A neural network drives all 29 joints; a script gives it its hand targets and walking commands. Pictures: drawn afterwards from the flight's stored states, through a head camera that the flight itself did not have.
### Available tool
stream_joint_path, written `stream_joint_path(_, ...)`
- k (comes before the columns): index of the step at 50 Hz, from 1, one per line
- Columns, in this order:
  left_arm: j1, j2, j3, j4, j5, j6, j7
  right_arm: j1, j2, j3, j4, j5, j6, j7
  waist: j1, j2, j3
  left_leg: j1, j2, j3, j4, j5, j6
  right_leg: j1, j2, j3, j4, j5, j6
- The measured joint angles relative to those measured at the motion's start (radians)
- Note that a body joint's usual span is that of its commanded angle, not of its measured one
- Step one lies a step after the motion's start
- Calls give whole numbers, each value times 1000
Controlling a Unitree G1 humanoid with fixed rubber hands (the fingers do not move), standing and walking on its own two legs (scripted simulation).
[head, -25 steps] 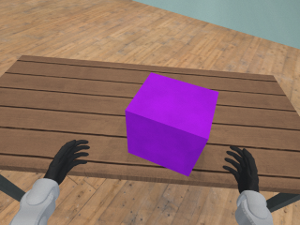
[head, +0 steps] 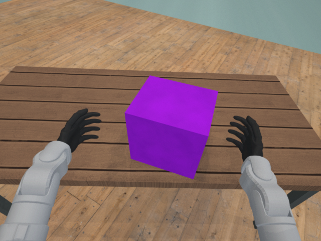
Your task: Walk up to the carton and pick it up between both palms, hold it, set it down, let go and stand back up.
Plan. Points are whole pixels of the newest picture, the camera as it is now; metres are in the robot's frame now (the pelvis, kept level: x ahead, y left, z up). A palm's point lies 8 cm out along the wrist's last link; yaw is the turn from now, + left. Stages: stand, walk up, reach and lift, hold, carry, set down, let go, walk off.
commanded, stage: reach and lift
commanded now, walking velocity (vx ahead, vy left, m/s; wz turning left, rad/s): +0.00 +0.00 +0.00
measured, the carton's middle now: (171, 127) +0.46 -0.04 -0.02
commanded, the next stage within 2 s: none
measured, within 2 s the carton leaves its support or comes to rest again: neither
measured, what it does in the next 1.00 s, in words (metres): stands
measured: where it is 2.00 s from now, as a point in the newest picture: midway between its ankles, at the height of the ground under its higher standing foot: outside the picture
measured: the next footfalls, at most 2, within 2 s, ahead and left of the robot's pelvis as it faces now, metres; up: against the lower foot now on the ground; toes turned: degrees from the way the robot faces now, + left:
none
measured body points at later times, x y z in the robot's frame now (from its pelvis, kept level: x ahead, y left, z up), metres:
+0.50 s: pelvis +0.00 -0.01 +0.00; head +0.02 +0.01 +0.45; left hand +0.43 +0.18 +0.12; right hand +0.35 -0.23 +0.11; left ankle -0.02 +0.09 -0.74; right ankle +0.00 -0.14 -0.74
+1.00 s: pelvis +0.01 -0.01 +0.00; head +0.03 +0.02 +0.45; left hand +0.48 +0.18 +0.15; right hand +0.40 -0.23 +0.14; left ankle -0.02 +0.09 -0.74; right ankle +0.00 -0.14 -0.74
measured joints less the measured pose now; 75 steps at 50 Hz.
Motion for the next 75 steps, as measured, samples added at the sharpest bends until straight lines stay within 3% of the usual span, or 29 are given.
stream_joint_path(5,-117,16,0,154,0,2,-3,-130,0,-36,91,-15,44,0,-13,0,0,-35,0,0,0,18,0,-37,0,0,4,15,0)
stream_joint_path(17,-319,12,0,345,0,-80,16,-289,0,-51,242,-17,46,0,-51,0,-16,-107,0,0,-5,32,0,-117,0,0,18,19,0)
stream_joint_path(23,-366,-4,0,389,0,-82,13,-328,-1,-51,263,-2,18,0,-74,0,-35,-121,0,0,-8,27,0,-132,0,0,15,14,0)
stream_joint_path(35,-431,8,0,443,0,-63,31,-437,-15,-51,371,15,6,1,-76,0,-42,-131,0,0,-8,20,0,-141,0,0,15,7,0)
stream_joint_path(45,-558,9,0,592,0,-80,39,-567,-18,-51,543,7,-15,9,-86,0,-88,-158,0,0,-8,21,0,-169,0,0,16,7,0)
stream_joint_path(57,-715,-5,-22,844,0,-167,55,-718,-25,-51,753,0,-88,13,-123,0,-134,-211,0,0,-8,25,0,-225,0,0,23,7,0)
stream_joint_path(75,-806,-43,-38,1135,0,-361,66,-809,-29,-51,1019,19,-250,12,-127,4,-187,-305,0,0,-3,32,-4,-326,0,0,41,7,0)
